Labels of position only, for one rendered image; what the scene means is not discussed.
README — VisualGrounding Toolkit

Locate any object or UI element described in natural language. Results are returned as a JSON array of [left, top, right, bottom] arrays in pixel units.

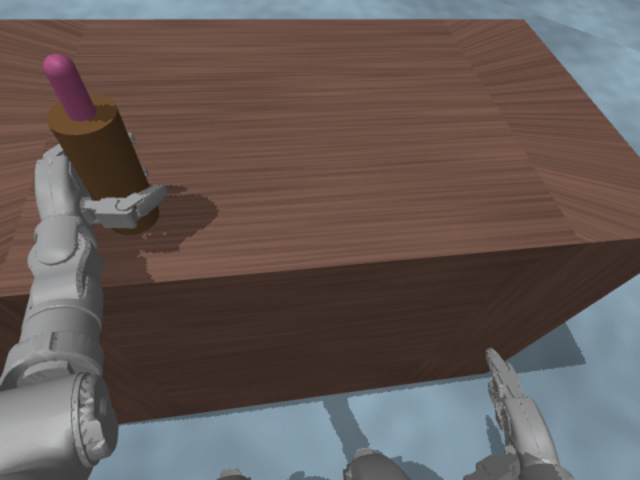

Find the right robot arm
[[518, 464, 574, 480]]

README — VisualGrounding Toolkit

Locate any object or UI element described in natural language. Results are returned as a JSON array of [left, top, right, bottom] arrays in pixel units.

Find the bottle
[[43, 54, 159, 235]]

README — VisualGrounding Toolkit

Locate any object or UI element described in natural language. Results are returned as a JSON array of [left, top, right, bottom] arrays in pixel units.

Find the left robot arm
[[0, 215, 118, 480]]

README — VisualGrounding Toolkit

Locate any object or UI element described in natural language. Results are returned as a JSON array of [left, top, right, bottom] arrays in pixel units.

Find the right robot hand
[[463, 348, 560, 480]]

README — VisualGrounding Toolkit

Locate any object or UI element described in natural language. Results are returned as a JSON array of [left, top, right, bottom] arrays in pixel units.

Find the left robot hand
[[35, 132, 167, 229]]

